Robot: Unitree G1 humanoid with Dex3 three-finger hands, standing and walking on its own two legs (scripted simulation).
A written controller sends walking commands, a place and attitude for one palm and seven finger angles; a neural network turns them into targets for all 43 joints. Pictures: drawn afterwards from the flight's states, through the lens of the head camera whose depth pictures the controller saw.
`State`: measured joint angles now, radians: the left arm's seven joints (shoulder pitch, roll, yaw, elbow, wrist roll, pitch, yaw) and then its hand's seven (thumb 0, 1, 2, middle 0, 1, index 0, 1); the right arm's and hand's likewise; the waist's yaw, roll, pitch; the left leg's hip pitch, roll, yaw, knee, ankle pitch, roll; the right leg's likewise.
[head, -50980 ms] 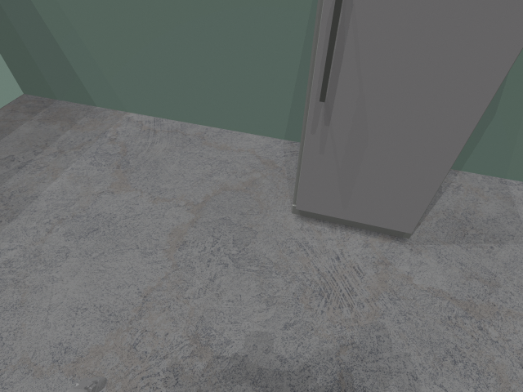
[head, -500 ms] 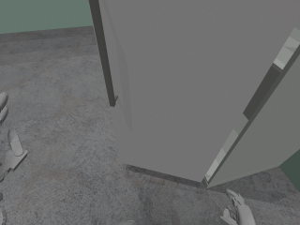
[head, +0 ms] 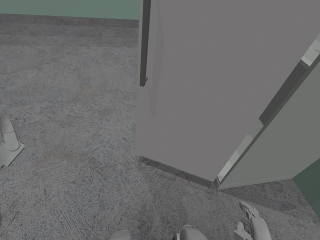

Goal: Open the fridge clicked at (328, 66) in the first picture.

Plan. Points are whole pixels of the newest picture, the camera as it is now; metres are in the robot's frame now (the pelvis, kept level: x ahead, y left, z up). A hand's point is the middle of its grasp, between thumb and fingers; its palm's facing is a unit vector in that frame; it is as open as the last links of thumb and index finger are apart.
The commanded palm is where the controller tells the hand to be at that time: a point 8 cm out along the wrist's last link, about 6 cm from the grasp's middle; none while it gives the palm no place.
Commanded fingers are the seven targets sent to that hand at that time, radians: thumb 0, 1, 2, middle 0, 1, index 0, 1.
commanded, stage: stop stepping back and stand still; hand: left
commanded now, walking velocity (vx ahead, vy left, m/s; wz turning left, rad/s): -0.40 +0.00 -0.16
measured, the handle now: (147, 37) +0.71 +0.12 +0.17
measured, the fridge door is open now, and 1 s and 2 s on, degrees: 60 60 60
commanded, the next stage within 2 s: let the arm hang, fingers relaxed in 0.88 s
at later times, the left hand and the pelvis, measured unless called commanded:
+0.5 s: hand out of the picture +0.10 +0.28 +0.21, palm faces +0.45 -0.83 -0.33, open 7.4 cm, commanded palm +0.05 +0.30 +0.21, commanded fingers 0.00 0.90 0.90 -0.20 -0.30 -0.20 -0.30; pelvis -0.13 +0.02 +0.02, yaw -7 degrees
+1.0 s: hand out of the picture +0.08 +0.27 +0.19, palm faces +0.40 -0.82 -0.40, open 7.4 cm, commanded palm none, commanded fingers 0.00 0.90 0.90 -0.20 -0.30 -0.20 -0.30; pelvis -0.15 +0.02 +0.03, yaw -6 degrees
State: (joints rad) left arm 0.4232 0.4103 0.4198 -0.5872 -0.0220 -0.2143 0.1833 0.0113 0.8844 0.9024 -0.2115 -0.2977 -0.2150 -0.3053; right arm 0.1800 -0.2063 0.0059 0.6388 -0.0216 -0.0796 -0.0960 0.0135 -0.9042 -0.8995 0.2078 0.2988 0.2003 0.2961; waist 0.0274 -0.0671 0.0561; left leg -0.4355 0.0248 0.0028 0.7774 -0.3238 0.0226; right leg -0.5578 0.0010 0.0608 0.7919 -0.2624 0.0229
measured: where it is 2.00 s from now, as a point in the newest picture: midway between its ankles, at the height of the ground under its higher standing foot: outside the picture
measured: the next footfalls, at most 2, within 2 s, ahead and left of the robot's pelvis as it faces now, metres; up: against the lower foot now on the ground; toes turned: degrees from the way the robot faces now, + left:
right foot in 0.24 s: -0.11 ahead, -0.09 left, +0.00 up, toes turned -4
left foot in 0.46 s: -0.03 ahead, +0.12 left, +0.00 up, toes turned -2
